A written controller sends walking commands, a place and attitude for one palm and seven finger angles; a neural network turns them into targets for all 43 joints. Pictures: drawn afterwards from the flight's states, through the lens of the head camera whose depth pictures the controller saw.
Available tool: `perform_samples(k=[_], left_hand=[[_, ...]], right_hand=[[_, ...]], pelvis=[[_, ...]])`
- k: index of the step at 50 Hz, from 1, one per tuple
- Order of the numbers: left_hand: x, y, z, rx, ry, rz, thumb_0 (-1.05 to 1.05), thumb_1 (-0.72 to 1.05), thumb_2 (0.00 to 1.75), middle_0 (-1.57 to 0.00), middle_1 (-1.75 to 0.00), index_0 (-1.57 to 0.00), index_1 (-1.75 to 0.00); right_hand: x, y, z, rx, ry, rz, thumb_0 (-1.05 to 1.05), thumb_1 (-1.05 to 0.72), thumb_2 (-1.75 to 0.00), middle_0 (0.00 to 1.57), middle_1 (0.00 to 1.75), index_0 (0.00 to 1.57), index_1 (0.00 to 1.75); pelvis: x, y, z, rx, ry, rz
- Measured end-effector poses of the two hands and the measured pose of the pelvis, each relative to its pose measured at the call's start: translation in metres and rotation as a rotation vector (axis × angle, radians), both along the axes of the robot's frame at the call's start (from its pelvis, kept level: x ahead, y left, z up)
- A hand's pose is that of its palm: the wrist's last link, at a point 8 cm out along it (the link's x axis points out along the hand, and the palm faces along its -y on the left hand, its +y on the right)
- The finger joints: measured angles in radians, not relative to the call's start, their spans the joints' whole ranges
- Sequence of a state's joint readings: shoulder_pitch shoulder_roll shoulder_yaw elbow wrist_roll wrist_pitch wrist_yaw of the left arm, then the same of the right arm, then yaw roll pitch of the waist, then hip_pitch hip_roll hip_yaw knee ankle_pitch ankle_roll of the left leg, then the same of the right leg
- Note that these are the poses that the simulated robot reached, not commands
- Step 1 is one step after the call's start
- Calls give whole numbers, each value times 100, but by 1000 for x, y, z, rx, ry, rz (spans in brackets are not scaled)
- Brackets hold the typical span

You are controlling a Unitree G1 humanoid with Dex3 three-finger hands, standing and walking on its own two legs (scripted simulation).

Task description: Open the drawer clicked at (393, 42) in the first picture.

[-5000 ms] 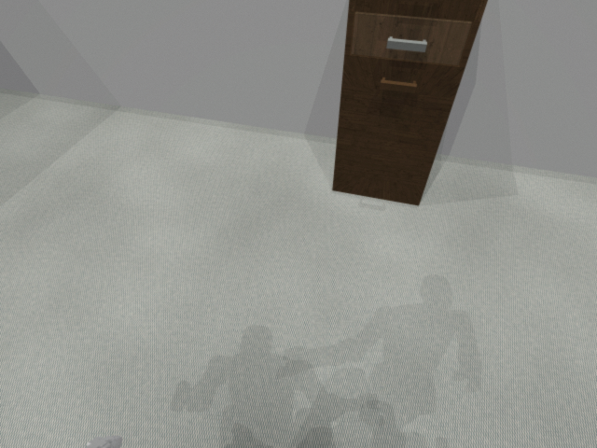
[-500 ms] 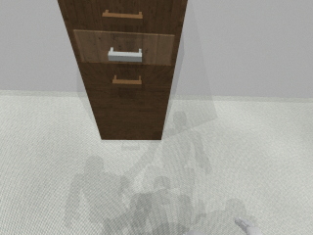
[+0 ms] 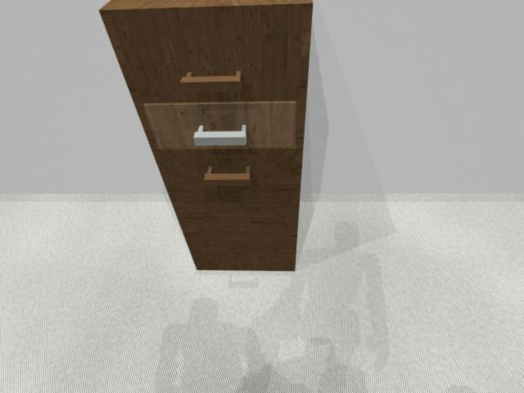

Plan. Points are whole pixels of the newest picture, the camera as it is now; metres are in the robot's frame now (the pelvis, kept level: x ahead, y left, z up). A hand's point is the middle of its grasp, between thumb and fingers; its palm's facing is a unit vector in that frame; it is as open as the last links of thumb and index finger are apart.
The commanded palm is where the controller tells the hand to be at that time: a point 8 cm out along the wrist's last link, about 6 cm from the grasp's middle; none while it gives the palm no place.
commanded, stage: take the last steps up to it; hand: left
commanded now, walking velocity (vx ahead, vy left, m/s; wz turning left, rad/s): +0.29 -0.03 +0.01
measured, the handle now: (221, 133) +0.73 +0.15 -0.01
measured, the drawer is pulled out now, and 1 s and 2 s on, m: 0.00 0.00 0.00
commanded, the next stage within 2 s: come to a stop and stand still in 0.46 s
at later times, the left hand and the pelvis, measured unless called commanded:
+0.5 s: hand (156, 388) +0.17 +0.22 -0.18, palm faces +0.02 -0.98 -0.20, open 7.3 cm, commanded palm none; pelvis +0.14 +0.03 +0.00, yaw -2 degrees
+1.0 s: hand (172, 338) +0.26 +0.21 -0.18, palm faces +0.04 -0.97 -0.25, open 7.3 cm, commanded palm none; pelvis +0.18 +0.02 -0.01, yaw +0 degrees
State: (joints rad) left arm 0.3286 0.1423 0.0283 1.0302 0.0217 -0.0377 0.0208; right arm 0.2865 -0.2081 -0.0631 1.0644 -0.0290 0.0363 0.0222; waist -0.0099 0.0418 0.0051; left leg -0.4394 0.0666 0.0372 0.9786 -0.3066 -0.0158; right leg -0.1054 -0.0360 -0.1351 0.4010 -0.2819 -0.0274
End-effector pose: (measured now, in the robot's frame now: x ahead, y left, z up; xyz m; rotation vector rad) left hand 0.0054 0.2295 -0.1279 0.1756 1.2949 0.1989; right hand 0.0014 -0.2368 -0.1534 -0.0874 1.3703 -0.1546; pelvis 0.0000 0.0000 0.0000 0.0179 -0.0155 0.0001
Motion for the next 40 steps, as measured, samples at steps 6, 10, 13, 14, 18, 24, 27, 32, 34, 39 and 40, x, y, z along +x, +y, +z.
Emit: perform_samples(k=[6,10,13,14,18,24,27,32,34,39,40], left_hand=[[-37,-1,-12,-57,160,73,0,91,89,-20,-30,-21,-30],[-50,5,-26,-104,268,118,0,91,89,-20,-30,-20,-30],[-42,13,-35,-126,332,103,0,91,89,-20,-30,-20,-30],[-32,16,-34,-126,335,90,0,91,89,-20,-30,-20,-30],[30,28,-30,-116,248,41,0,91,89,-20,-30,-20,-30],[144,34,-19,-60,41,-15,1,92,89,-20,-30,-20,-30],[194,33,-13,-23,-23,-49,1,93,89,-20,-30,-20,-30],[260,14,-12,30,-112,-95,0,93,89,-20,-30,-20,-30],[273,3,-10,30,-126,-96,0,92,89,-20,-30,-20,-30],[280,-17,-6,7,-114,-74,0,91,89,-20,-30,-20,-30],[279,-17,-6,7,-115,-57,-1,92,89,-20,-30,-20,-30]], right_hand=[[43,12,6,-17,-5,42,0,-91,-90,20,30,19,30],[91,31,5,-42,-68,76,0,-91,-90,20,30,19,30],[116,45,5,-61,-129,65,0,-91,-90,20,30,20,30],[120,47,7,-69,-143,48,0,-92,-90,20,30,20,30],[121,50,15,-81,-125,6,-1,-94,-90,20,30,20,30],[107,56,10,-30,-3,-31,0,-92,-90,20,30,20,30],[103,55,1,8,56,-61,0,-92,-90,20,30,20,30],[109,40,-22,58,142,-93,0,-91,-90,20,30,20,30],[120,31,-25,58,160,-90,0,-91,-90,20,30,20,30],[166,11,-19,19,116,-58,0,-91,-90,20,30,20,30],[176,7,-17,10,98,-47,0,-91,-90,20,30,20,30]], pelvis=[[28,11,-2,-12,10,11],[54,28,-12,-31,10,11],[70,38,-18,-18,4,-11],[75,40,-16,-16,2,-19],[97,43,-7,-13,-1,-29],[130,35,-2,-2,0,-30],[148,24,-4,6,-3,-31],[183,-1,-20,13,-9,-31],[192,-6,-20,-3,-12,-18],[198,-9,-12,11,-10,-5],[197,-9,-11,12,-9,-3]])
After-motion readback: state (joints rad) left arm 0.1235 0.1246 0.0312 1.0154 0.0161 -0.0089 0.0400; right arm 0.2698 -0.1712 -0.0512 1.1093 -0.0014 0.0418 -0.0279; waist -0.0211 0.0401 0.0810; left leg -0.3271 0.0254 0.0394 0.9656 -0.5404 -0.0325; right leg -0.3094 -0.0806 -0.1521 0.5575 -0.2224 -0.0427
